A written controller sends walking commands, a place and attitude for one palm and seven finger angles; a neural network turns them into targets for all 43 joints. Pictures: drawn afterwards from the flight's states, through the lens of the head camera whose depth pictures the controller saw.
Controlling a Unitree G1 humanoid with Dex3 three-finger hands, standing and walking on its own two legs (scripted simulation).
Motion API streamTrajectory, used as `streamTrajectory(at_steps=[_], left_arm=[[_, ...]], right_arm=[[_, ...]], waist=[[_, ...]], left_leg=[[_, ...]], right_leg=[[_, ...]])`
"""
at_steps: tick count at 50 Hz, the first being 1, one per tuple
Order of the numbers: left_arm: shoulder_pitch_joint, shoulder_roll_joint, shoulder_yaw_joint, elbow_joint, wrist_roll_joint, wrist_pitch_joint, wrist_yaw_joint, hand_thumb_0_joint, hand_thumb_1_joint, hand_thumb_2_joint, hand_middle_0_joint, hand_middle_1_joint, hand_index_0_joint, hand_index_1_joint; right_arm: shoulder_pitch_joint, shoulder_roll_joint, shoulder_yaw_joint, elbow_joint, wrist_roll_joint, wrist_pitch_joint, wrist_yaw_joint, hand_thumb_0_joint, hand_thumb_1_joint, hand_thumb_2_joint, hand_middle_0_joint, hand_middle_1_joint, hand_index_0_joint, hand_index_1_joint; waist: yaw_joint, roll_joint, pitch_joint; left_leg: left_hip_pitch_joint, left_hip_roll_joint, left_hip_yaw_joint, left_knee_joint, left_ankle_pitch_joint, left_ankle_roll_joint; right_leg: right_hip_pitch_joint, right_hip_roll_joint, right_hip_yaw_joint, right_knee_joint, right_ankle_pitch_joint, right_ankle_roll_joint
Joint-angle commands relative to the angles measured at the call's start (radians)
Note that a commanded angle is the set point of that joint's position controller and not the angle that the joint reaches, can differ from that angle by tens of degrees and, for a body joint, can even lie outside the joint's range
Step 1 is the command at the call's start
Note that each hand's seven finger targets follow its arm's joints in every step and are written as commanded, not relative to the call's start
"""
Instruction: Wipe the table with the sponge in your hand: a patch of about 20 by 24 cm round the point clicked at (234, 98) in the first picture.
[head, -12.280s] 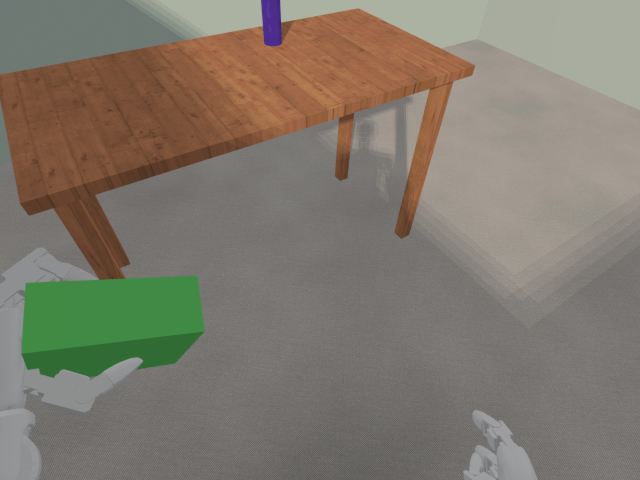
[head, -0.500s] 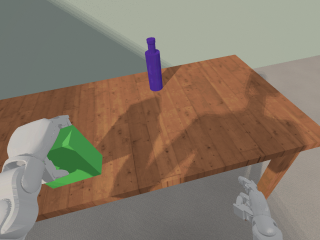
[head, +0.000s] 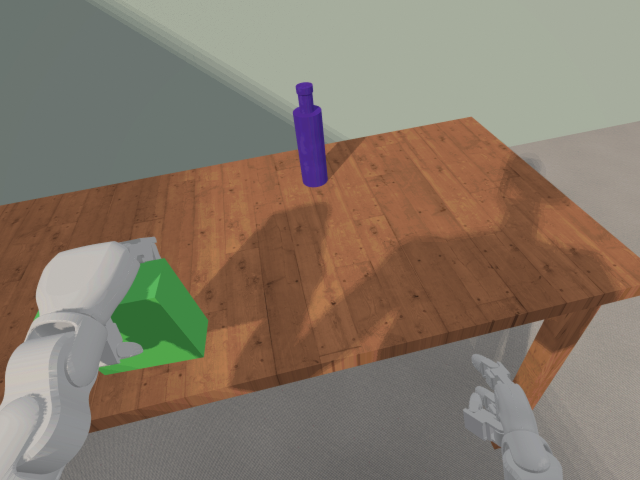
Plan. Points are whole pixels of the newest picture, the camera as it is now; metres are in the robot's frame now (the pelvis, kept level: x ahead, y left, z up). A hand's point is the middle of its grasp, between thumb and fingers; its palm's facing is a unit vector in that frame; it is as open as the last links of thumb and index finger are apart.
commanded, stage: turn the palm down, sponge in hand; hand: left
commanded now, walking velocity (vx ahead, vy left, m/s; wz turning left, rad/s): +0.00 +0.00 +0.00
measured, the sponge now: (142, 330) +0.23 +0.27 +0.10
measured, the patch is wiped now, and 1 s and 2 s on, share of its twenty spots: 0.00 0.00 0.00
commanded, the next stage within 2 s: move the sponge above the wiping area in 0.12 s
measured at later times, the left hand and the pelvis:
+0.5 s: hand (118, 293) +0.24 +0.29 +0.15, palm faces +0.12 -0.07 -0.99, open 9.9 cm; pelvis +0.00 +0.00 +0.00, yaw +0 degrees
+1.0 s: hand (111, 295) +0.24 +0.30 +0.14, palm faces +0.10 -0.05 -0.99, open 9.9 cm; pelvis +0.01 +0.00 +0.00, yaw +0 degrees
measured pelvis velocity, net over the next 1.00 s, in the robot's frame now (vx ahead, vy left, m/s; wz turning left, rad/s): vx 0.01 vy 0.00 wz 0.00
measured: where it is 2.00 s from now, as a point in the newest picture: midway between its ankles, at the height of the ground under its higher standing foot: outside the picture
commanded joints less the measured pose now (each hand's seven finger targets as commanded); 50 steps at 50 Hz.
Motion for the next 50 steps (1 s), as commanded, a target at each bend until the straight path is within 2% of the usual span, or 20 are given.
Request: streamTrajectory(at_steps=[1,2,6,8,13,16,19,21,22,26,27,30,33,36,37,41,45,46,47,50], left_arm=[[-0.313,0.304,0.307,-0.179,0.034,0.010,0.100,0.000,0.100,1.300,-1.200,-1.600,-1.200,-1.600],[-0.331,0.256,0.261,-0.150,0.019,0.017,0.098,0.000,0.100,1.300,-1.200,-1.600,-1.200,-1.600],[-0.273,0.224,0.242,-0.133,-0.006,0.033,0.074,0.000,0.100,1.300,-1.200,-1.600,-1.200,-1.600],[-0.260,0.181,0.185,-0.148,-0.012,0.027,0.056,0.000,0.100,1.300,-1.200,-1.600,-1.200,-1.600],[-0.241,0.211,0.193,-0.185,0.014,0.022,0.040,0.000,0.100,1.300,-1.200,-1.600,-1.200,-1.600],[-0.310,0.272,0.240,-0.217,0.049,0.016,0.054,0.000,0.100,1.300,-1.200,-1.600,-1.200,-1.600],[-0.361,0.250,0.210,-0.176,0.072,0.005,0.073,0.000,0.100,1.300,-1.200,-1.600,-1.200,-1.600],[-0.346,0.299,0.270,-0.189,0.077,0.010,0.093,0.000,0.100,1.300,-1.200,-1.600,-1.200,-1.600],[-0.366,0.245,0.220,-0.185,0.072,0.011,0.093,0.000,0.100,1.300,-1.200,-1.600,-1.200,-1.600],[-0.310,0.251,0.247,-0.118,0.049,0.031,0.091,0.000,0.100,1.300,-1.200,-1.600,-1.200,-1.600],[-0.328,0.215,0.207,-0.099,0.045,0.035,0.082,0.000,0.100,1.300,-1.200,-1.600,-1.200,-1.600],[-0.276,0.193,0.180,-0.101,0.035,0.039,0.062,0.000,0.100,1.300,-1.200,-1.600,-1.200,-1.600],[-0.268,0.211,0.186,-0.084,0.044,0.039,0.044,0.000,0.100,1.300,-1.200,-1.600,-1.200,-1.600],[-0.314,0.242,0.197,-0.127,0.064,0.028,0.036,0.000,0.100,1.300,-1.200,-1.600,-1.200,-1.600],[-0.353,0.225,0.166,-0.116,0.076,0.022,0.032,0.000,0.100,1.300,-1.200,-1.600,-1.200,-1.600],[-0.331,0.293,0.253,-0.156,0.081,-0.029,0.056,0.000,0.100,1.300,-1.200,-1.600,-1.200,-1.600],[-0.314,0.247,0.236,-0.103,0.072,-0.050,0.085,0.000,0.100,1.300,-1.200,-1.600,-1.200,-1.600],[-0.304,0.289,0.287,-0.081,0.072,-0.038,0.092,0.000,0.100,1.300,-1.200,-1.600,-1.200,-1.600],[-0.328,0.244,0.244,-0.064,0.070,-0.032,0.092,0.000,0.100,1.300,-1.200,-1.600,-1.200,-1.600],[-0.287,0.230,0.232,-0.029,0.062,-0.010,0.092,0.000,0.100,1.300,-1.200,-1.600,-1.200,-1.600]], right_arm=[[-0.283,-0.069,-0.029,-0.186,0.009,-0.064,0.006,0.000,-0.900,-0.900,0.200,0.300,0.200,0.300],[-0.277,-0.074,-0.023,-0.187,0.007,-0.060,0.008,0.000,-0.900,-0.900,0.200,0.300,0.200,0.300],[-0.305,-0.072,-0.022,-0.195,0.022,-0.061,0.005,0.000,-0.900,-0.900,0.200,0.300,0.200,0.300],[-0.281,-0.073,-0.024,-0.200,0.025,-0.059,0.005,0.000,-0.900,-0.900,0.200,0.300,0.200,0.300],[-0.266,-0.076,-0.022,-0.211,0.018,-0.065,0.000,0.000,-0.900,-0.900,0.200,0.300,0.200,0.300],[-0.283,-0.077,-0.020,-0.210,0.013,-0.067,-0.001,0.000,-0.900,-0.900,0.200,0.300,0.200,0.300],[-0.246,-0.082,-0.025,-0.196,0.000,-0.065,0.001,0.000,-0.900,-0.900,0.200,0.300,0.200,0.300],[-0.269,-0.075,-0.027,-0.191,0.007,-0.071,0.004,0.000,-0.900,-0.900,0.200,0.300,0.200,0.300],[-0.263,-0.074,-0.022,-0.199,0.002,-0.071,0.006,0.000,-0.900,-0.900,0.200,0.300,0.200,0.300],[-0.274,-0.075,-0.027,-0.186,0.014,-0.064,0.008,0.000,-0.900,-0.900,0.200,0.300,0.200,0.300],[-0.265,-0.082,-0.024,-0.187,0.010,-0.059,0.008,0.000,-0.900,-0.900,0.200,0.300,0.200,0.300],[-0.258,-0.082,-0.028,-0.192,0.018,-0.050,0.007,0.000,-0.900,-0.900,0.200,0.300,0.200,0.300],[-0.252,-0.084,-0.024,-0.193,0.019,-0.054,0.004,0.000,-0.900,-0.900,0.200,0.300,0.200,0.300],[-0.275,-0.082,-0.020,-0.205,0.019,-0.059,0.000,0.000,-0.900,-0.900,0.200,0.300,0.200,0.300],[-0.260,-0.085,-0.018,-0.204,0.009,-0.063,-0.001,0.000,-0.900,-0.900,0.200,0.300,0.200,0.300],[-0.245,-0.078,-0.028,-0.198,0.006,-0.077,-0.006,0.000,-0.900,-0.900,0.200,0.300,0.200,0.300],[-0.206,-0.076,-0.038,-0.181,0.003,-0.070,-0.003,0.000,-0.900,-0.900,0.200,0.300,0.200,0.300],[-0.230,-0.081,-0.036,-0.177,0.006,-0.074,-0.003,0.000,-0.900,-0.900,0.200,0.300,0.200,0.300],[-0.222,-0.082,-0.031,-0.177,0.004,-0.069,0.000,0.000,-0.900,-0.900,0.200,0.300,0.200,0.300],[-0.215,-0.088,-0.041,-0.173,0.009,-0.058,0.002,0.000,-0.900,-0.900,0.200,0.300,0.200,0.300]], waist=[[0.014,-0.011,-0.183],[0.011,-0.022,-0.179],[0.001,-0.051,-0.138],[-0.011,-0.044,-0.144],[-0.008,-0.070,-0.177],[-0.001,-0.030,-0.186],[0.001,-0.003,-0.208],[0.013,0.025,-0.213],[0.013,0.021,-0.232],[0.004,-0.027,-0.171],[0.003,-0.032,-0.183],[-0.009,-0.041,-0.155],[-0.013,-0.055,-0.157],[-0.014,-0.017,-0.166],[-0.010,-0.013,-0.194],[-0.006,-0.023,-0.211],[-0.005,-0.008,-0.199],[0.002,-0.015,-0.174],[-0.001,-0.011,-0.192],[-0.007,-0.039,-0.166]], left_leg=[[0.102,-0.068,0.003,-0.038,0.102,0.058],[0.085,-0.065,0.010,-0.044,0.100,0.058],[0.077,-0.063,0.010,-0.056,0.064,0.056],[0.076,-0.060,0.017,-0.061,0.048,0.060],[0.081,-0.062,0.012,-0.055,0.059,0.066],[0.084,-0.066,-0.001,-0.059,0.051,0.061],[0.103,-0.067,0.004,-0.057,0.097,0.064],[0.108,-0.070,-0.005,-0.055,0.106,0.059],[0.106,-0.073,0.004,-0.054,0.126,0.062],[0.096,-0.066,0.002,-0.060,0.090,0.057],[0.087,-0.065,0.015,-0.060,0.092,0.061],[0.082,-0.064,0.014,-0.062,0.081,0.062],[0.074,-0.066,0.014,-0.056,0.067,0.065],[0.081,-0.071,0.002,-0.059,0.040,0.063],[0.084,-0.076,0.011,-0.052,0.058,0.069],[0.125,-0.072,-0.001,-0.041,0.093,0.070],[0.129,-0.066,0.008,-0.042,0.129,0.067],[0.117,-0.067,0.001,-0.048,0.107,0.063],[0.106,-0.070,0.009,-0.050,0.121,0.063],[0.098,-0.064,0.013,-0.049,0.124,0.062]], right_leg=[[-0.033,0.053,0.072,-0.128,0.043,-0.066],[-0.034,0.039,0.030,-0.125,0.051,-0.060],[-0.052,0.046,0.049,-0.130,0.030,-0.051],[-0.051,0.033,0.016,-0.124,0.027,-0.040],[-0.040,0.035,0.012,-0.111,0.037,-0.040],[-0.037,0.053,0.040,-0.109,0.022,-0.056],[-0.032,0.044,0.006,-0.112,0.059,-0.058],[-0.016,0.059,0.047,-0.109,0.056,-0.071],[-0.008,0.047,0.007,-0.105,0.076,-0.068],[-0.034,0.056,0.044,-0.126,0.050,-0.063],[-0.031,0.043,0.007,-0.121,0.063,-0.057],[-0.041,0.038,0.012,-0.124,0.060,-0.046],[-0.046,0.040,0.009,-0.119,0.049,-0.045],[-0.049,0.052,0.033,-0.120,0.022,-0.055],[-0.042,0.043,0.003,-0.111,0.042,-0.053],[-0.035,0.058,0.035,-0.124,0.057,-0.060],[-0.032,0.045,0.010,-0.131,0.090,-0.057],[-0.039,0.059,0.041,-0.137,0.068,-0.067],[-0.025,0.047,0.004,-0.130,0.084,-0.063],[-0.028,0.041,0.009,-0.132,0.100,-0.052]])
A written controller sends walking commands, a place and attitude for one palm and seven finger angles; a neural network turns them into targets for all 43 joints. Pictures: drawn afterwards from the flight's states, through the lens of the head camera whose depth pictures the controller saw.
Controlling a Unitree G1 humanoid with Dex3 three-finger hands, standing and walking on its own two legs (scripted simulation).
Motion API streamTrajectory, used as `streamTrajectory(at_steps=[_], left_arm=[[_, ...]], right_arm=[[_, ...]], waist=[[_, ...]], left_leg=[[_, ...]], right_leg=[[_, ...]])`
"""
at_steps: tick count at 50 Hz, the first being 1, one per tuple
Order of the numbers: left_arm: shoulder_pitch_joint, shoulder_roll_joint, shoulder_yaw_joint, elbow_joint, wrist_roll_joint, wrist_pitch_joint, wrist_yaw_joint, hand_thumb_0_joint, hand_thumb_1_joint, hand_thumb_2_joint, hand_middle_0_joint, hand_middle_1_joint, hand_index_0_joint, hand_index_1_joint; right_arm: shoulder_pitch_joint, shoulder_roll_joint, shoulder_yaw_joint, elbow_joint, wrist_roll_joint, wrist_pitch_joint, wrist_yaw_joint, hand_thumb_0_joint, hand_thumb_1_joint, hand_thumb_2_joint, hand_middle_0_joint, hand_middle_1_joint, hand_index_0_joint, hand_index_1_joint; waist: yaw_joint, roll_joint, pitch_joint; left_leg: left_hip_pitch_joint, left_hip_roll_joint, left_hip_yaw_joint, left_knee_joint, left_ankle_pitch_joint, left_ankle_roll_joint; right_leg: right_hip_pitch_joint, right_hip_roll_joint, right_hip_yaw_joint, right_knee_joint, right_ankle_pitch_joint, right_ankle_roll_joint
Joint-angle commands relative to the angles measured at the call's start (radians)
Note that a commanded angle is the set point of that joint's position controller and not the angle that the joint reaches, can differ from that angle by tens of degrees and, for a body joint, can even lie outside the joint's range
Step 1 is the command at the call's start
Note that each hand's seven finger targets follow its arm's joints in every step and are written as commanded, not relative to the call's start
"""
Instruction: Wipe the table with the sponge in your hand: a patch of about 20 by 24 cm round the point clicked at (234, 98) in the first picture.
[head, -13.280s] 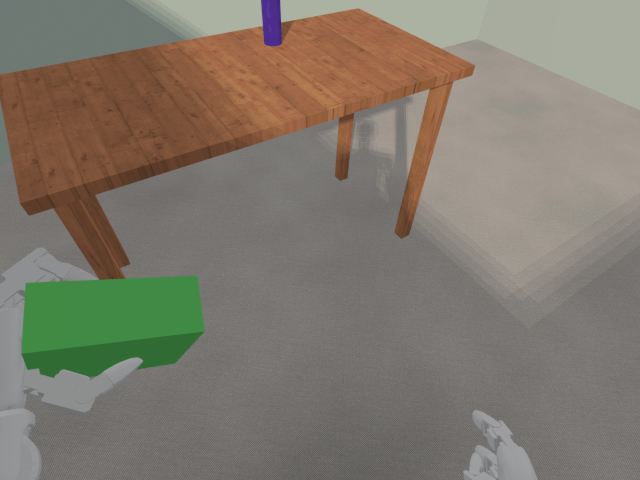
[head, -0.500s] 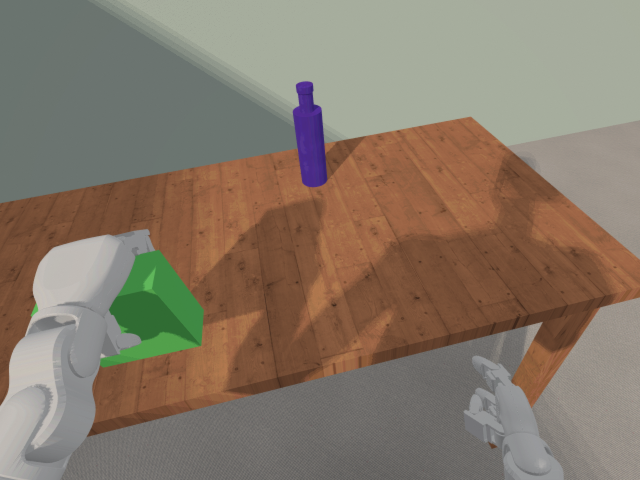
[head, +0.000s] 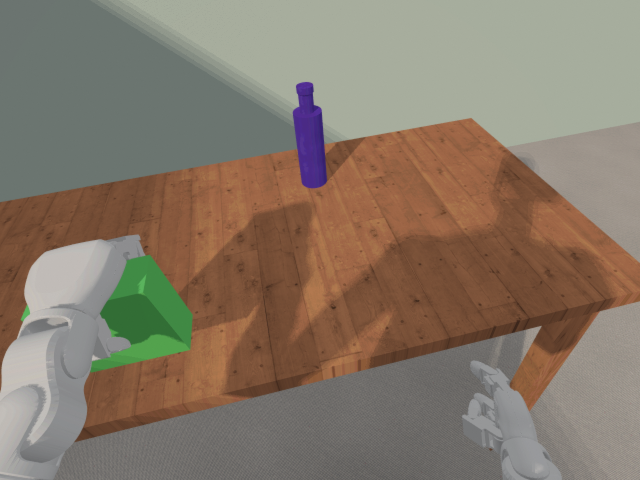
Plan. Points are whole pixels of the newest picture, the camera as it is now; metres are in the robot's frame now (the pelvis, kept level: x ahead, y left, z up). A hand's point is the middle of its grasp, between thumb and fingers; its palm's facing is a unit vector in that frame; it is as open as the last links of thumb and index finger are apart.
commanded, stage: move the sponge above the wiping area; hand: left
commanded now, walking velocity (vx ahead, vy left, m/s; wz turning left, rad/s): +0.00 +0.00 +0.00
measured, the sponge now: (128, 326) +0.24 +0.30 +0.09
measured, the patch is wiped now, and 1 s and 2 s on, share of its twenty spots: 0.00 0.00 0.00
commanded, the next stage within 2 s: none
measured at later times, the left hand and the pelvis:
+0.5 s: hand (101, 295) +0.25 +0.32 +0.13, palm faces +0.07 -0.04 -1.00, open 9.9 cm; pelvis +0.01 +0.00 +0.00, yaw +0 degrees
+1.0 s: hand (93, 301) +0.25 +0.34 +0.11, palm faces +0.03 -0.03 -1.00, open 9.9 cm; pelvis +0.01 +0.00 +0.00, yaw +1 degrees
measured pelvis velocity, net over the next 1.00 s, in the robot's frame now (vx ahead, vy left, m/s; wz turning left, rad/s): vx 0.01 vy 0.00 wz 0.01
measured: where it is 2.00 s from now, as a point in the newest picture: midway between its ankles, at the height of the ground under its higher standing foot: outside the picture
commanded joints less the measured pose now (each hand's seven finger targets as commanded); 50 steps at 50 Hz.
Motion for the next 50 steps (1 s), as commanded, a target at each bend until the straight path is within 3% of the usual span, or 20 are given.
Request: streamTrajectory(at_steps=[1,2,6,7,14,15,16,17,20,21,22,23,28,30,34,39,40,41,46,50], left_arm=[[-0.239,0.277,0.225,-0.142,0.032,0.034,0.055,0.000,0.100,1.300,-1.200,-1.600,-1.200,-1.600],[-0.262,0.238,0.176,-0.137,0.033,0.039,0.042,0.000,0.100,1.300,-1.200,-1.600,-1.200,-1.600],[-0.241,0.235,0.157,-0.187,0.033,0.029,0.012,0.000,0.100,1.300,-1.200,-1.600,-1.200,-1.600],[-0.270,0.215,0.123,-0.189,0.035,0.020,0.002,0.000,0.100,1.300,-1.200,-1.600,-1.200,-1.600],[-0.308,0.298,0.214,-0.140,0.062,-0.046,0.035,0.000,0.100,1.300,-1.200,-1.600,-1.200,-1.600],[-0.329,0.280,0.198,-0.139,0.065,-0.051,0.046,0.000,0.100,1.300,-1.200,-1.600,-1.200,-1.600],[-0.350,0.317,0.238,-0.163,0.063,-0.053,0.059,0.000,0.100,1.300,-1.200,-1.600,-1.200,-1.600],[-0.373,0.286,0.211,-0.147,0.062,-0.053,0.067,0.000,0.100,1.300,-1.200,-1.600,-1.200,-1.600],[-0.309,0.288,0.230,-0.110,0.052,-0.047,0.085,0.000,0.100,1.300,-1.200,-1.600,-1.200,-1.600],[-0.267,0.329,0.277,-0.103,0.051,-0.032,0.086,0.000,0.100,1.300,-1.200,-1.600,-1.200,-1.600],[-0.283,0.255,0.205,-0.110,0.044,-0.024,0.076,0.000,0.100,1.300,-1.200,-1.600,-1.200,-1.600],[-0.254,0.275,0.224,-0.090,0.046,-0.019,0.073,0.000,0.100,1.300,-1.200,-1.600,-1.200,-1.600],[-0.212,0.228,0.163,-0.072,0.034,-0.003,0.022,0.000,0.100,1.300,-1.200,-1.600,-1.200,-1.600],[-0.233,0.219,0.141,-0.084,0.041,-0.014,0.009,0.000,0.100,1.300,-1.200,-1.600,-1.200,-1.600],[-0.252,0.274,0.195,-0.149,0.060,-0.070,0.025,0.000,0.100,1.300,-1.200,-1.600,-1.200,-1.600],[-0.273,0.292,0.248,-0.101,0.067,-0.094,0.083,0.000,0.100,1.300,-1.200,-1.600,-1.200,-1.600],[-0.283,0.275,0.233,-0.096,0.066,-0.091,0.092,0.000,0.100,1.300,-1.200,-1.600,-1.200,-1.600],[-0.295,0.308,0.267,-0.090,0.063,-0.077,0.101,0.000,0.100,1.300,-1.200,-1.600,-1.200,-1.600],[-0.243,0.295,0.253,-0.026,0.055,-0.033,0.093,0.000,0.100,1.300,-1.200,-1.600,-1.200,-1.600],[-0.209,0.229,0.168,-0.029,0.048,-0.035,0.042,0.000,0.100,1.300,-1.200,-1.600,-1.200,-1.600]], right_arm=[[-0.264,-0.101,-0.029,-0.182,0.010,-0.051,-0.002,0.000,-0.900,-0.900,0.200,0.300,0.200,0.300],[-0.258,-0.105,-0.023,-0.186,0.008,-0.047,-0.001,0.000,-0.900,-0.900,0.200,0.300,0.200,0.300],[-0.273,-0.097,-0.023,-0.202,0.014,-0.052,-0.003,0.000,-0.900,-0.900,0.200,0.300,0.200,0.300],[-0.254,-0.099,-0.019,-0.205,0.006,-0.054,-0.005,0.000,-0.900,-0.900,0.200,0.300,0.200,0.300],[-0.197,-0.106,-0.030,-0.178,-0.004,-0.058,-0.019,0.000,-0.900,-0.900,0.200,0.300,0.200,0.300],[-0.197,-0.099,-0.033,-0.174,0.001,-0.056,-0.021,0.000,-0.900,-0.900,0.200,0.300,0.200,0.300],[-0.218,-0.099,-0.031,-0.178,0.003,-0.063,-0.021,0.000,-0.900,-0.900,0.200,0.300,0.200,0.300],[-0.206,-0.097,-0.029,-0.182,-0.002,-0.065,-0.023,0.000,-0.900,-0.900,0.200,0.300,0.200,0.300],[-0.191,-0.103,-0.043,-0.169,0.001,-0.060,-0.016,0.000,-0.900,-0.900,0.200,0.300,0.200,0.300],[-0.217,-0.107,-0.040,-0.170,0.003,-0.061,-0.013,0.000,-0.900,-0.900,0.200,0.300,0.200,0.300],[-0.217,-0.100,-0.032,-0.181,0.002,-0.057,-0.009,0.000,-0.900,-0.900,0.200,0.300,0.200,0.300],[-0.203,-0.104,-0.039,-0.170,0.004,-0.054,-0.007,0.000,-0.900,-0.900,0.200,0.300,0.200,0.300],[-0.203,-0.111,-0.035,-0.184,0.011,-0.047,-0.003,0.000,-0.900,-0.900,0.200,0.300,0.200,0.300],[-0.202,-0.113,-0.036,-0.187,0.011,-0.043,-0.006,0.000,-0.900,-0.900,0.200,0.300,0.200,0.300],[-0.178,-0.111,-0.039,-0.195,-0.002,-0.057,-0.014,0.000,-0.900,-0.900,0.200,0.300,0.200,0.300],[-0.150,-0.108,-0.047,-0.171,-0.006,-0.058,-0.020,0.000,-0.900,-0.900,0.200,0.300,0.200,0.300],[-0.151,-0.104,-0.050,-0.168,-0.001,-0.054,-0.018,0.000,-0.900,-0.900,0.200,0.300,0.200,0.300],[-0.177,-0.106,-0.046,-0.168,0.002,-0.059,-0.018,0.000,-0.900,-0.900,0.200,0.300,0.200,0.300],[-0.197,-0.116,-0.047,-0.167,0.008,-0.048,-0.012,0.000,-0.900,-0.900,0.200,0.300,0.200,0.300],[-0.178,-0.116,-0.045,-0.175,0.008,-0.039,-0.007,0.000,-0.900,-0.900,0.200,0.300,0.200,0.300]], waist=[[0.002,-0.026,-0.147],[-0.002,-0.028,-0.166],[-0.011,-0.004,-0.170],[-0.013,-0.017,-0.188],[-0.014,-0.033,-0.179],[-0.021,-0.012,-0.179],[-0.012,0.023,-0.187],[-0.010,0.017,-0.205],[-0.006,0.026,-0.219],[0.006,0.034,-0.211],[-0.002,0.023,-0.220],[-0.006,-0.004,-0.206],[-0.024,-0.052,-0.171],[-0.029,-0.042,-0.161],[-0.019,-0.020,-0.234],[-0.019,-0.013,-0.200],[-0.024,0.011,-0.187],[-0.015,0.032,-0.178],[-0.010,0.006,-0.189],[-0.031,-0.016,-0.187]], left_leg=[[0.087,-0.064,0.010,-0.048,0.107,0.058],[0.079,-0.068,0.017,-0.049,0.106,0.060],[0.092,-0.069,0.007,-0.047,0.090,0.063],[0.092,-0.073,0.011,-0.046,0.097,0.068],[0.111,-0.070,0.003,-0.039,0.115,0.066],[0.121,-0.067,0.012,-0.037,0.118,0.065],[0.127,-0.069,0.005,-0.042,0.100,0.062],[0.123,-0.075,0.012,-0.038,0.126,0.064],[0.132,-0.068,0.015,-0.028,0.176,0.062],[0.124,-0.071,0.009,-0.032,0.167,0.060],[0.116,-0.075,0.019,-0.032,0.179,0.062],[0.115,-0.068,0.020,-0.027,0.185,0.063],[0.087,-0.066,0.019,-0.031,0.139,0.068],[0.088,-0.069,0.012,-0.036,0.125,0.070],[0.132,-0.075,0.008,-0.017,0.176,0.075],[0.135,-0.068,0.010,-0.012,0.197,0.067],[0.133,-0.064,0.016,-0.016,0.189,0.065],[0.126,-0.066,0.011,-0.026,0.164,0.062],[0.109,-0.070,0.016,-0.024,0.169,0.063],[0.100,-0.073,0.019,-0.019,0.178,0.070]], right_leg=[[-0.056,0.054,0.034,-0.102,0.066,-0.066],[-0.049,0.043,0.000,-0.095,0.072,-0.059],[-0.053,0.053,0.016,-0.091,0.063,-0.060],[-0.049,0.045,-0.015,-0.086,0.076,-0.055],[-0.060,0.050,-0.011,-0.109,0.072,-0.060],[-0.062,0.049,-0.004,-0.112,0.073,-0.060],[-0.058,0.061,0.019,-0.111,0.055,-0.072],[-0.047,0.053,-0.010,-0.105,0.075,-0.070],[-0.026,0.047,-0.005,-0.100,0.134,-0.066],[-0.020,0.058,0.021,-0.098,0.124,-0.075],[-0.014,0.046,-0.013,-0.092,0.142,-0.066],[-0.023,0.046,-0.011,-0.092,0.148,-0.061],[-0.048,0.045,-0.026,-0.090,0.125,-0.048],[-0.056,0.046,-0.028,-0.094,0.114,-0.048],[-0.034,0.050,-0.027,-0.087,0.153,-0.057],[-0.054,0.053,-0.024,-0.103,0.153,-0.065],[-0.057,0.051,-0.021,-0.106,0.146,-0.063],[-0.055,0.062,-0.003,-0.105,0.123,-0.073],[-0.035,0.057,-0.006,-0.098,0.141,-0.067],[-0.039,0.048,-0.035,-0.088,0.177,-0.051]])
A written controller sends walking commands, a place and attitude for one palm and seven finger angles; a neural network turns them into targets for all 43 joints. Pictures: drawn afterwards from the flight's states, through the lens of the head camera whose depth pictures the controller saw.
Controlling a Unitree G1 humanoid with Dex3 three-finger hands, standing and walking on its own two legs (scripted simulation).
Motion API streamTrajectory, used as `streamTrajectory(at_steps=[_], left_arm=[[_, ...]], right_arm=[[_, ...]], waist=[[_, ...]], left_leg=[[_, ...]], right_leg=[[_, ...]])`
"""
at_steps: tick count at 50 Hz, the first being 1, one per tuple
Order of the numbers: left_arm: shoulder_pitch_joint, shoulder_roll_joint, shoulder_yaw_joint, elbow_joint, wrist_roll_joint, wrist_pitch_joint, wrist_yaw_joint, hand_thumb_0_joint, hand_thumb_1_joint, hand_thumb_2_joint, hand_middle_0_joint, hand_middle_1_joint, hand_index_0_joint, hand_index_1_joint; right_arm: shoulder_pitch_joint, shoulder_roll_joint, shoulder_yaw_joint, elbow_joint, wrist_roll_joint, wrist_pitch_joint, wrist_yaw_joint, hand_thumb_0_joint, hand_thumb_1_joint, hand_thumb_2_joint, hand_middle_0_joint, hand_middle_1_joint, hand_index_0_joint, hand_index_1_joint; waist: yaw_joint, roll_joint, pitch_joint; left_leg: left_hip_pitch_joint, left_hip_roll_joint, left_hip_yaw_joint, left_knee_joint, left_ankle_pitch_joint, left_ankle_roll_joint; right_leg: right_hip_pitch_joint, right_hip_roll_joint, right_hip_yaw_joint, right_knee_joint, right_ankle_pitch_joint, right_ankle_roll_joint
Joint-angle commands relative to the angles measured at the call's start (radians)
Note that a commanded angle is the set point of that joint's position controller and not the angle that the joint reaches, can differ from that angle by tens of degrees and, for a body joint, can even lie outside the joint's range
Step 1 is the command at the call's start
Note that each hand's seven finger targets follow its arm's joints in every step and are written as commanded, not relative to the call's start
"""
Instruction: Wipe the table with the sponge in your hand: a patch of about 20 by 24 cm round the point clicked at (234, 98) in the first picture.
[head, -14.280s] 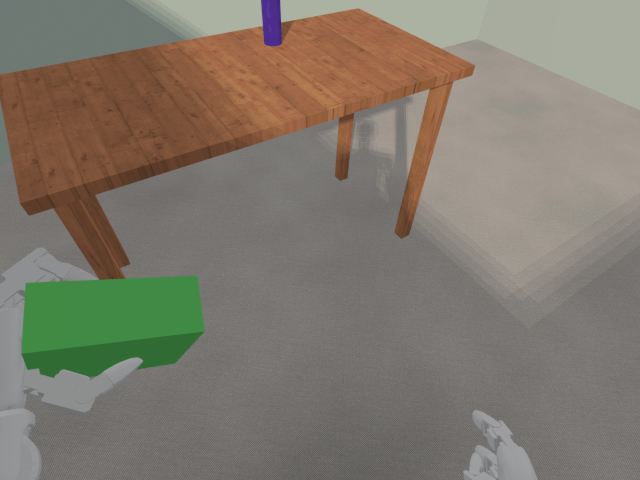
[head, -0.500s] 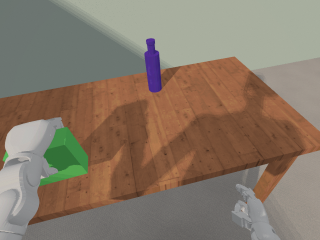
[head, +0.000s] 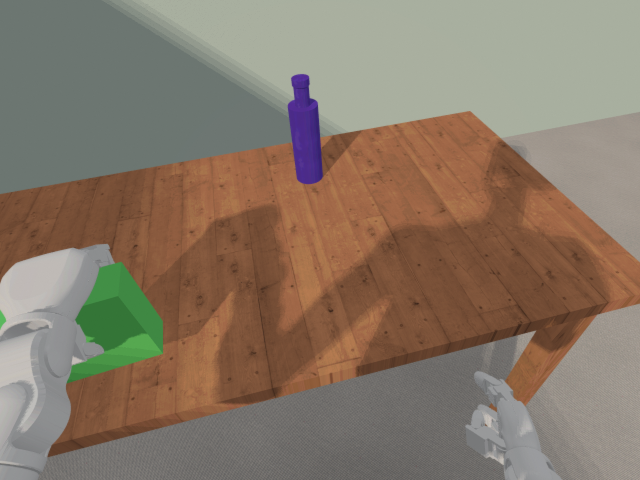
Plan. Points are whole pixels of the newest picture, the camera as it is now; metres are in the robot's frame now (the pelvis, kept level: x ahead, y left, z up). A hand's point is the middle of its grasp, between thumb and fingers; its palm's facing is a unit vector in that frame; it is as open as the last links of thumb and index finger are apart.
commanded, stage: move the sponge above the wiping area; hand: left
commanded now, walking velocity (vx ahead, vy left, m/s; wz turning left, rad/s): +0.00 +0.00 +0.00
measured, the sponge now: (99, 335) +0.24 +0.34 +0.06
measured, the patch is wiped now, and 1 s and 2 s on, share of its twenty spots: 0.00 0.00 0.00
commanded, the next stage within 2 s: none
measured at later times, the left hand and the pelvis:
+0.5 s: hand (75, 312) +0.23 +0.34 +0.11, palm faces +0.00 -0.05 -1.00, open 9.9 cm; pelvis +0.00 +0.00 +0.00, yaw +1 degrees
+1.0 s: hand (83, 332) +0.22 +0.32 +0.10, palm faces -0.07 -0.07 -0.99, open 9.9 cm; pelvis -0.01 +0.00 +0.00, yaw +1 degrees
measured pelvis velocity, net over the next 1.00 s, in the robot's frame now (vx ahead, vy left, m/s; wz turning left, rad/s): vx -0.01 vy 0.00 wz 0.02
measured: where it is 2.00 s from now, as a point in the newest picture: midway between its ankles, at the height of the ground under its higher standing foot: outside the picture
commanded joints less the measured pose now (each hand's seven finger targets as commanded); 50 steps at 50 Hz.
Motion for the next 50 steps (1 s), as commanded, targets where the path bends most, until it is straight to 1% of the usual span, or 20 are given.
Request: streamTrajectory(at_steps=[1,2,4,6,7,10,11,12,16,23,26,30,31,35,36,37,41,42,45,50], left_arm=[[-0.196,0.232,0.114,-0.230,0.016,-0.010,0.000,0.000,0.100,1.300,-1.200,-1.600,-1.200,-1.600],[-0.205,0.207,0.083,-0.250,0.013,-0.021,-0.011,0.000,0.100,1.300,-1.200,-1.600,-1.200,-1.600],[-0.180,0.240,0.112,-0.281,0.012,-0.048,-0.016,0.000,0.100,1.300,-1.200,-1.600,-1.200,-1.600],[-0.173,0.316,0.193,-0.306,0.015,-0.066,-0.002,0.000,0.100,1.300,-1.200,-1.600,-1.200,-1.600],[-0.223,0.287,0.164,-0.328,0.025,-0.079,0.003,0.000,0.100,1.300,-1.200,-1.600,-1.200,-1.600],[-0.174,0.317,0.227,-0.312,0.024,-0.093,0.046,0.000,0.100,1.300,-1.200,-1.600,-1.200,-1.600],[-0.178,0.372,0.285,-0.315,0.021,-0.084,0.060,0.000,0.100,1.300,-1.200,-1.600,-1.200,-1.600],[-0.238,0.308,0.224,-0.310,0.024,-0.080,0.068,0.000,0.100,1.300,-1.200,-1.600,-1.200,-1.600],[-0.249,0.299,0.211,-0.207,0.006,-0.030,0.071,0.000,0.100,1.300,-1.200,-1.600,-1.200,-1.600],[-0.273,0.199,0.043,-0.251,0.016,-0.034,-0.015,0.000,0.100,1.300,-1.200,-1.600,-1.200,-1.600],[-0.249,0.262,0.113,-0.283,0.022,-0.054,-0.022,0.000,0.100,1.300,-1.200,-1.600,-1.200,-1.600],[-0.266,0.284,0.162,-0.287,0.042,-0.070,0.021,0.000,0.100,1.300,-1.200,-1.600,-1.200,-1.600],[-0.267,0.355,0.239,-0.305,0.039,-0.062,0.041,0.000,0.100,1.300,-1.200,-1.600,-1.200,-1.600],[-0.245,0.281,0.200,-0.247,0.031,-0.008,0.090,0.000,0.100,1.300,-1.200,-1.600,-1.200,-1.600],[-0.250,0.323,0.238,-0.244,0.027,0.011,0.093,0.000,0.100,1.300,-1.200,-1.600,-1.200,-1.600],[-0.254,0.277,0.193,-0.232,0.022,0.029,0.088,0.000,0.100,1.300,-1.200,-1.600,-1.200,-1.600],[-0.225,0.266,0.142,-0.200,0.020,0.072,0.024,0.000,0.100,1.300,-1.200,-1.600,-1.200,-1.600],[-0.231,0.223,0.088,-0.200,0.015,0.071,-0.002,0.000,0.100,1.300,-1.200,-1.600,-1.200,-1.600],[-0.225,0.197,0.032,-0.260,0.006,0.024,-0.053,0.000,0.100,1.300,-1.200,-1.600,-1.200,-1.600],[-0.297,0.279,0.113,-0.350,0.034,-0.091,-0.039,0.000,0.100,1.300,-1.200,-1.600,-1.200,-1.600]], right_arm=[[-0.225,-0.110,-0.031,-0.195,0.011,-0.059,-0.005,0.000,-0.900,-0.900,0.200,0.300,0.200,0.300],[-0.202,-0.110,-0.029,-0.203,0.003,-0.061,-0.006,0.000,-0.900,-0.900,0.200,0.300,0.200,0.300],[-0.190,-0.112,-0.034,-0.203,0.000,-0.063,-0.008,0.000,-0.900,-0.900,0.200,0.300,0.200,0.300],[-0.202,-0.113,-0.034,-0.202,-0.001,-0.068,-0.012,0.000,-0.900,-0.900,0.200,0.300,0.200,0.300],[-0.183,-0.106,-0.029,-0.208,-0.007,-0.068,-0.014,0.000,-0.900,-0.900,0.200,0.300,0.200,0.300],[-0.156,-0.107,-0.045,-0.192,-0.009,-0.065,-0.016,0.000,-0.900,-0.900,0.200,0.300,0.200,0.300],[-0.183,-0.112,-0.043,-0.187,-0.006,-0.069,-0.014,0.000,-0.900,-0.900,0.200,0.300,0.200,0.300],[-0.173,-0.102,-0.035,-0.190,-0.009,-0.065,-0.014,0.000,-0.900,-0.900,0.200,0.300,0.200,0.300],[-0.206,-0.115,-0.037,-0.171,0.008,-0.059,-0.013,0.000,-0.900,-0.900,0.200,0.300,0.200,0.300],[-0.207,-0.104,-0.030,-0.196,0.010,-0.073,-0.017,0.000,-0.900,-0.900,0.200,0.300,0.200,0.300],[-0.213,-0.107,-0.028,-0.200,0.006,-0.075,-0.015,0.000,-0.900,-0.900,0.200,0.300,0.200,0.300],[-0.180,-0.107,-0.035,-0.190,-0.004,-0.064,-0.011,0.000,-0.900,-0.900,0.200,0.300,0.200,0.300],[-0.205,-0.112,-0.034,-0.191,-0.005,-0.067,-0.008,0.000,-0.900,-0.900,0.200,0.300,0.200,0.300],[-0.196,-0.107,-0.041,-0.182,0.000,-0.049,0.002,0.000,-0.900,-0.900,0.200,0.300,0.200,0.300],[-0.227,-0.115,-0.038,-0.176,0.004,-0.050,0.003,0.000,-0.900,-0.900,0.200,0.300,0.200,0.300],[-0.225,-0.111,-0.034,-0.185,0.005,-0.047,0.005,0.000,-0.900,-0.900,0.200,0.300,0.200,0.300],[-0.258,-0.120,-0.025,-0.187,0.016,-0.044,0.004,0.000,-0.900,-0.900,0.200,0.300,0.200,0.300],[-0.248,-0.117,-0.020,-0.194,0.014,-0.044,0.002,0.000,-0.900,-0.900,0.200,0.300,0.200,0.300],[-0.222,-0.115,-0.025,-0.205,0.014,-0.055,-0.007,0.000,-0.900,-0.900,0.200,0.300,0.200,0.300],[-0.174,-0.105,-0.029,-0.203,0.000,-0.075,-0.029,0.000,-0.900,-0.900,0.200,0.300,0.200,0.300]], waist=[[-0.011,0.011,-0.184],[-0.010,0.006,-0.214],[-0.010,-0.010,-0.218],[-0.002,-0.023,-0.199],[-0.004,-0.005,-0.223],[0.006,0.012,-0.220],[0.017,0.039,-0.200],[0.005,0.043,-0.218],[-0.004,0.043,-0.136],[-0.021,0.036,-0.219],[-0.011,-0.007,-0.214],[0.007,-0.005,-0.217],[0.025,0.020,-0.214],[0.027,0.014,-0.202],[0.032,0.039,-0.194],[0.032,0.026,-0.206],[0.006,-0.001,-0.149],[0.001,-0.013,-0.156],[-0.022,-0.016,-0.180],[-0.022,-0.011,-0.218]], left_leg=[[0.127,-0.067,0.025,-0.029,0.179,0.065],[0.131,-0.072,0.028,-0.026,0.190,0.071],[0.142,-0.071,0.022,-0.019,0.204,0.073],[0.144,-0.062,0.015,-0.018,0.192,0.071],[0.145,-0.071,0.020,-0.016,0.214,0.073],[0.159,-0.060,0.025,-0.008,0.253,0.068],[0.149,-0.062,0.014,-0.014,0.231,0.063],[0.148,-0.066,0.023,-0.016,0.242,0.062],[0.120,-0.063,0.024,-0.035,0.161,0.055],[0.139,-0.073,0.017,-0.040,0.142,0.069],[0.137,-0.066,0.004,-0.040,0.134,0.067],[0.141,-0.061,0.014,-0.039,0.188,0.064],[0.131,-0.061,0.004,-0.045,0.174,0.059],[0.124,-0.057,0.026,-0.035,0.219,0.052],[0.118,-0.060,0.020,-0.042,0.189,0.048],[0.108,-0.066,0.027,-0.040,0.194,0.051],[0.086,-0.071,0.025,-0.045,0.124,0.057],[0.081,-0.078,0.028,-0.043,0.112,0.063],[0.110,-0.077,0.023,-0.032,0.108,0.076],[0.159,-0.072,0.013,-0.015,0.141,0.076]], right_leg=[[-0.052,0.060,-0.013,-0.068,0.159,-0.064],[-0.044,0.055,-0.030,-0.063,0.173,-0.061],[-0.041,0.052,-0.025,-0.064,0.193,-0.057],[-0.046,0.063,-0.006,-0.067,0.169,-0.065],[-0.042,0.058,-0.028,-0.065,0.179,-0.066],[-0.034,0.053,-0.016,-0.066,0.214,-0.066],[-0.034,0.065,0.009,-0.073,0.183,-0.078],[-0.034,0.058,-0.015,-0.072,0.187,-0.077],[-0.071,0.062,0.005,-0.095,0.116,-0.074],[-0.054,0.055,-0.027,-0.069,0.119,-0.060],[-0.051,0.067,-0.014,-0.070,0.113,-0.067],[-0.044,0.059,-0.021,-0.070,0.140,-0.069],[-0.028,0.068,0.003,-0.069,0.126,-0.081],[-0.026,0.055,-0.003,-0.072,0.157,-0.075],[-0.026,0.066,0.025,-0.075,0.130,-0.084],[-0.018,0.056,0.000,-0.069,0.138,-0.077],[-0.059,0.062,0.006,-0.075,0.091,-0.066],[-0.067,0.056,-0.017,-0.072,0.088,-0.059],[-0.075,0.053,-0.018,-0.070,0.102,-0.050],[-0.080,0.058,-0.016,-0.079,0.109,-0.058]])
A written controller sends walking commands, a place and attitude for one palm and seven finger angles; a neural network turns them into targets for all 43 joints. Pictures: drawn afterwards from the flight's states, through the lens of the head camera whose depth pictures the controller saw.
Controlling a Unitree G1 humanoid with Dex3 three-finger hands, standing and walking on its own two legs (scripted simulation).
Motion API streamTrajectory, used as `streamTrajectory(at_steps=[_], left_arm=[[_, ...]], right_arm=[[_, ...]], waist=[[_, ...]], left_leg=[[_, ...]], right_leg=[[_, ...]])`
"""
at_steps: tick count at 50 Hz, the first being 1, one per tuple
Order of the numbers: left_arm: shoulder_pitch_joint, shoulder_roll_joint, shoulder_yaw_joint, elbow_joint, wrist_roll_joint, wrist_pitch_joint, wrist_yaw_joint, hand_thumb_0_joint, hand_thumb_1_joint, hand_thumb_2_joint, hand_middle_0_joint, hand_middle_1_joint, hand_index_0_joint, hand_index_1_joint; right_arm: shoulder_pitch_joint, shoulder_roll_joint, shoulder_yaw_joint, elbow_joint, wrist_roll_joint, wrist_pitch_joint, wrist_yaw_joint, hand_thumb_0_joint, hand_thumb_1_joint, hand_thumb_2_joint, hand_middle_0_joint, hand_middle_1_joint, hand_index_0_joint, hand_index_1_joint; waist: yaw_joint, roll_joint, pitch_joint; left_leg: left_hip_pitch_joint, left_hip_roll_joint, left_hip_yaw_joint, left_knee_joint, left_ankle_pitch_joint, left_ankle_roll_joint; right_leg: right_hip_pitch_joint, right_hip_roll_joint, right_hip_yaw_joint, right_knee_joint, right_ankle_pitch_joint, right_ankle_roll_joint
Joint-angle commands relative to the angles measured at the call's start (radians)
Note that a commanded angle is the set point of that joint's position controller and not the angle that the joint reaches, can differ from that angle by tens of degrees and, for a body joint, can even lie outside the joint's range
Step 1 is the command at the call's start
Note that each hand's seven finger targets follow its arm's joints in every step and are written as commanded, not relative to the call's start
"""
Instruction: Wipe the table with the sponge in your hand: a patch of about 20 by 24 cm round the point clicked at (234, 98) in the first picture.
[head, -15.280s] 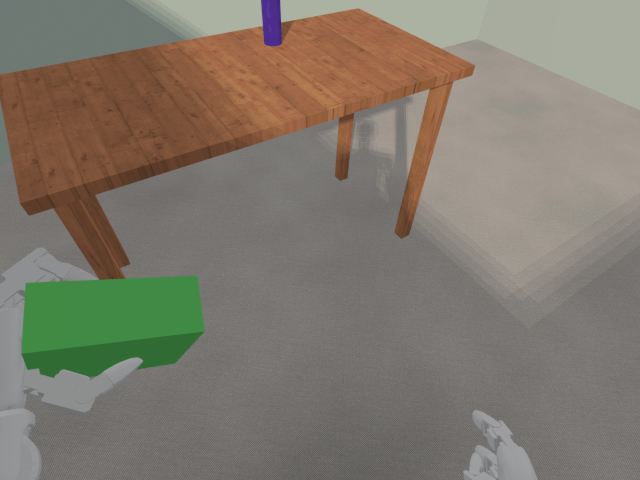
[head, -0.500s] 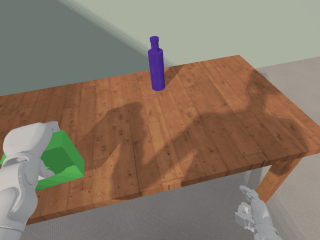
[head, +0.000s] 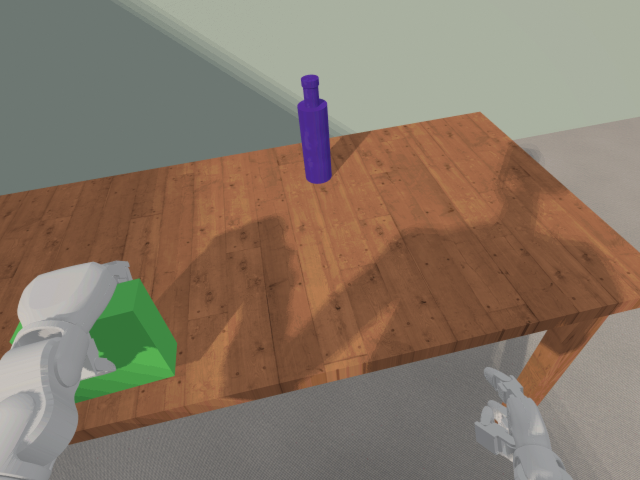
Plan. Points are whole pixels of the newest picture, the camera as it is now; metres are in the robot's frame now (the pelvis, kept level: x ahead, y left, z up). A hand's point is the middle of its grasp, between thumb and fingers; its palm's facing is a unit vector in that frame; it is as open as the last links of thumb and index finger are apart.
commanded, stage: move the sponge above the wiping area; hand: left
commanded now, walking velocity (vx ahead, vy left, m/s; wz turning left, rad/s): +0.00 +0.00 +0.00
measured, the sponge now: (113, 353) +0.22 +0.32 +0.05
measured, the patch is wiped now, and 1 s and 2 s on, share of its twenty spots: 0.00 0.00 0.00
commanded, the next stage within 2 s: lower the sponge onto the table in 1.94 s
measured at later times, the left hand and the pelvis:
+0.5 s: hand (106, 335) +0.22 +0.31 +0.09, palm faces -0.12 -0.09 -0.99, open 9.9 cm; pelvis +0.00 +0.00 +0.00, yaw +0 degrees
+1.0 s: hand (117, 332) +0.23 +0.29 +0.09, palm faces -0.08 -0.08 -0.99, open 9.9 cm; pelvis +0.00 +0.01 +0.00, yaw +0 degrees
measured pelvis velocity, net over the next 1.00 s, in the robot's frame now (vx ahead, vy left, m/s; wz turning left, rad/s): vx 0.00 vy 0.01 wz -0.01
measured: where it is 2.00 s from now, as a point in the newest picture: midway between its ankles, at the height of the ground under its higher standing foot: outside the picture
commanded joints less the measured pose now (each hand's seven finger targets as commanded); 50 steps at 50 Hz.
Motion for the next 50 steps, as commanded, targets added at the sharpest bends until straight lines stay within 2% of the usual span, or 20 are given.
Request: streamTrajectory(at_steps=[1,2,6,8,11,15,17,20,21,23,25,26,27,31,32,38,42,44,46,50], left_arm=[[-0.352,0.347,0.231,-0.327,0.048,-0.118,0.083,0.000,0.100,1.300,-1.200,-1.600,-1.200,-1.600],[-0.366,0.322,0.221,-0.331,0.053,-0.130,0.104,0.000,0.100,1.300,-1.200,-1.600,-1.200,-1.600],[-0.347,0.374,0.320,-0.240,0.047,-0.095,0.186,0.000,0.100,1.300,-1.200,-1.600,-1.200,-1.600],[-0.319,0.321,0.288,-0.212,0.035,-0.058,0.208,0.000,0.100,1.300,-1.200,-1.600,-1.200,-1.600],[-0.219,0.290,0.265,-0.165,0.010,0.019,0.181,0.000,0.100,1.300,-1.200,-1.600,-1.200,-1.600],[-0.141,0.189,0.121,-0.145,-0.010,0.077,0.077,0.000,0.100,1.300,-1.200,-1.600,-1.200,-1.600],[-0.183,0.176,0.076,-0.155,-0.008,0.067,0.030,0.000,0.100,1.300,-1.200,-1.600,-1.200,-1.600],[-0.240,0.255,0.124,-0.243,0.019,-0.014,0.013,0.000,0.100,1.300,-1.200,-1.600,-1.200,-1.600],[-0.266,0.315,0.181,-0.303,0.028,-0.047,0.025,0.000,0.100,1.300,-1.200,-1.600,-1.200,-1.600],[-0.317,0.340,0.217,-0.365,0.051,-0.114,0.063,0.000,0.100,1.300,-1.200,-1.600,-1.200,-1.600],[-0.323,0.347,0.257,-0.360,0.053,-0.153,0.116,0.000,0.100,1.300,-1.200,-1.600,-1.200,-1.600],[-0.344,0.406,0.324,-0.352,0.053,-0.151,0.147,0.000,0.100,1.300,-1.200,-1.600,-1.200,-1.600],[-0.386,0.350,0.284,-0.325,0.056,-0.148,0.172,0.000,0.100,1.300,-1.200,-1.600,-1.200,-1.600],[-0.396,0.324,0.277,-0.146,0.029,-0.050,0.223,0.000,0.100,1.300,-1.200,-1.600,-1.200,-1.600],[-0.414,0.290,0.237,-0.108,0.021,-0.022,0.219,0.000,0.100,1.300,-1.200,-1.600,-1.200,-1.600],[-0.196,0.214,0.122,-0.112,0.012,0.080,0.071,0.000,0.100,1.300,-1.200,-1.600,-1.200,-1.600],[-0.171,0.206,0.094,-0.234,0.007,0.026,-0.010,0.000,0.100,1.300,-1.200,-1.600,-1.200,-1.600],[-0.201,0.246,0.135,-0.298,0.017,-0.033,0.003,0.000,0.100,1.300,-1.200,-1.600,-1.200,-1.600],[-0.258,0.340,0.233,-0.407,0.033,-0.091,0.052,0.000,0.100,1.300,-1.200,-1.600,-1.200,-1.600],[-0.324,0.340,0.286,-0.325,0.062,-0.122,0.177,0.000,0.100,1.300,-1.200,-1.600,-1.200,-1.600]], right_arm=[[-0.201,-0.073,-0.028,-0.183,-0.007,-0.083,-0.023,0.000,-0.900,-0.900,0.200,0.300,0.200,0.300],[-0.173,-0.066,-0.027,-0.188,-0.021,-0.086,-0.028,0.000,-0.900,-0.900,0.200,0.300,0.200,0.300],[-0.193,-0.077,-0.039,-0.154,-0.010,-0.072,-0.016,0.000,-0.900,-0.900,0.200,0.300,0.200,0.300],[-0.192,-0.073,-0.045,-0.152,-0.005,-0.063,-0.005,0.000,-0.900,-0.900,0.200,0.300,0.200,0.300],[-0.245,-0.084,-0.036,-0.158,0.002,-0.052,0.012,0.000,-0.900,-0.900,0.200,0.300,0.200,0.300],[-0.248,-0.093,-0.027,-0.177,0.013,-0.034,0.020,0.000,-0.900,-0.900,0.200,0.300,0.200,0.300],[-0.251,-0.091,-0.014,-0.190,0.013,-0.041,0.013,0.000,-0.900,-0.900,0.200,0.300,0.200,0.300],[-0.208,-0.092,-0.024,-0.194,0.005,-0.054,-0.002,0.000,-0.900,-0.900,0.200,0.300,0.200,0.300],[-0.227,-0.083,-0.020,-0.204,0.003,-0.069,-0.008,0.000,-0.900,-0.900,0.200,0.300,0.200,0.300],[-0.176,-0.066,-0.024,-0.202,-0.012,-0.083,-0.023,0.000,-0.900,-0.900,0.200,0.300,0.200,0.300],[-0.149,-0.065,-0.033,-0.182,-0.020,-0.085,-0.032,0.000,-0.900,-0.900,0.200,0.300,0.200,0.300],[-0.165,-0.069,-0.034,-0.172,-0.020,-0.094,-0.034,0.000,-0.900,-0.900,0.200,0.300,0.200,0.300],[-0.149,-0.060,-0.031,-0.165,-0.024,-0.092,-0.035,0.000,-0.900,-0.900,0.200,0.300,0.200,0.300],[-0.197,-0.080,-0.042,-0.132,0.001,-0.074,-0.018,0.000,-0.900,-0.900,0.200,0.300,0.200,0.300],[-0.199,-0.083,-0.037,-0.130,0.003,-0.066,-0.015,0.000,-0.900,-0.900,0.200,0.300,0.200,0.300],[-0.249,-0.093,-0.026,-0.176,0.012,-0.043,0.017,0.000,-0.900,-0.900,0.200,0.300,0.200,0.300],[-0.230,-0.084,-0.011,-0.215,0.006,-0.040,0.023,0.000,-0.900,-0.900,0.200,0.300,0.200,0.300],[-0.204,-0.080,-0.016,-0.214,-0.001,-0.045,0.017,0.000,-0.900,-0.900,0.200,0.300,0.200,0.300],[-0.207,-0.072,-0.019,-0.220,-0.006,-0.063,0.002,0.000,-0.900,-0.900,0.200,0.300,0.200,0.300],[-0.137,-0.069,-0.038,-0.173,-0.022,-0.065,-0.017,0.000,-0.900,-0.900,0.200,0.300,0.200,0.300]], waist=[[-0.017,-0.007,-0.206],[-0.007,0.009,-0.240],[0.015,0.078,-0.189],[0.022,0.073,-0.206],[0.031,0.043,-0.179],[-0.004,-0.071,-0.123],[-0.016,-0.085,-0.113],[-0.028,-0.093,-0.179],[-0.022,-0.077,-0.200],[-0.013,-0.035,-0.272],[-0.010,0.033,-0.246],[-0.001,0.089,-0.219],[-0.006,0.097,-0.215],[0.005,0.095,-0.144],[0.006,0.048,-0.162],[0.008,-0.048,-0.209],[-0.010,-0.068,-0.204],[-0.015,-0.072,-0.201],[-0.004,-0.014,-0.223],[0.000,0.051,-0.214]], left_leg=[[0.185,-0.060,0.022,-0.028,0.129,0.066],[0.191,-0.070,0.031,-0.026,0.165,0.069],[0.171,-0.061,0.025,-0.039,0.199,0.046],[0.161,-0.056,0.039,-0.037,0.232,0.043],[0.125,-0.058,0.040,-0.054,0.201,0.041],[0.079,-0.058,0.045,-0.060,0.132,0.056],[0.069,-0.064,0.039,-0.062,0.071,0.062],[0.118,-0.066,0.032,-0.040,0.090,0.075],[0.143,-0.061,0.027,-0.031,0.087,0.074],[0.193,-0.068,0.029,-0.017,0.159,0.074],[0.205,-0.062,0.030,-0.019,0.186,0.064],[0.197,-0.061,0.024,-0.028,0.151,0.058],[0.189,-0.067,0.032,-0.029,0.177,0.054],[0.147,-0.057,0.032,-0.054,0.147,0.036],[0.127,-0.057,0.038,-0.062,0.138,0.036],[0.093,-0.064,0.037,-0.057,0.166,0.054],[0.091,-0.067,0.029,-0.043,0.127,0.069],[0.119,-0.061,0.023,-0.040,0.139,0.071],[0.159,-0.051,0.013,-0.032,0.141,0.068],[0.185,-0.054,0.021,-0.029,0.207,0.051]], right_leg=[[-0.067,0.077,0.023,-0.101,0.100,-0.074],[-0.052,0.071,0.003,-0.100,0.119,-0.078],[-0.035,0.078,0.055,-0.109,0.139,-0.099],[-0.013,0.064,0.028,-0.096,0.167,-0.090],[-0.002,0.066,0.025,-0.088,0.164,-0.080],[-0.042,0.055,-0.006,-0.083,0.141,-0.050],[-0.074,0.062,-0.009,-0.090,0.087,-0.050],[-0.066,0.060,-0.001,-0.086,0.098,-0.047],[-0.063,0.070,0.020,-0.089,0.089,-0.056],[-0.048,0.066,0.003,-0.084,0.119,-0.063],[-0.056,0.071,0.005,-0.097,0.128,-0.074],[-0.063,0.083,0.040,-0.107,0.098,-0.089],[-0.060,0.078,0.017,-0.108,0.108,-0.095],[-0.063,0.076,0.047,-0.120,0.088,-0.098],[-0.046,0.066,0.019,-0.112,0.086,-0.088],[-0.001,0.059,-0.013,-0.060,0.168,-0.059],[-0.038,0.067,-0.022,-0.062,0.143,-0.056],[-0.054,0.068,-0.021,-0.069,0.143,-0.055],[-0.050,0.079,0.007,-0.073,0.122,-0.070],[-0.060,0.077,0.014,-0.103,0.126,-0.090]])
